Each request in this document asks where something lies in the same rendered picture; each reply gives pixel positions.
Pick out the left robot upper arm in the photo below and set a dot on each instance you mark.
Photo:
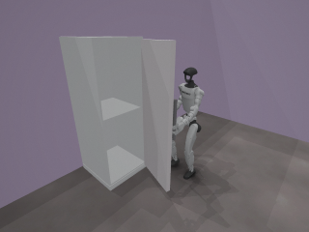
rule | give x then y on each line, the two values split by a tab
198	98

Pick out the right robot thigh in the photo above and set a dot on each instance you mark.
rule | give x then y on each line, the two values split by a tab
178	120

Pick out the fridge door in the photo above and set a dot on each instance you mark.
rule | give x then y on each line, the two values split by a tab
158	60

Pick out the right robot forearm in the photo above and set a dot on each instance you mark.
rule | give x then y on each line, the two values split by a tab
179	103

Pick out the handle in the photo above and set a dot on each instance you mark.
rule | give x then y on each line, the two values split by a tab
175	106

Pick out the left robot forearm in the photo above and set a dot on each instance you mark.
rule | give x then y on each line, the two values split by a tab
190	115

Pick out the right robot upper arm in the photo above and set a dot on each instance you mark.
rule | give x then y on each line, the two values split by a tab
180	87

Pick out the robot left hand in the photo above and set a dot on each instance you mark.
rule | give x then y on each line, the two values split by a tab
179	126

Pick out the left robot thigh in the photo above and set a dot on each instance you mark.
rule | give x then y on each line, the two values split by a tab
191	137

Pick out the robot thigh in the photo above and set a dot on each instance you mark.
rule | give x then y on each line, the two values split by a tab
178	120
191	137

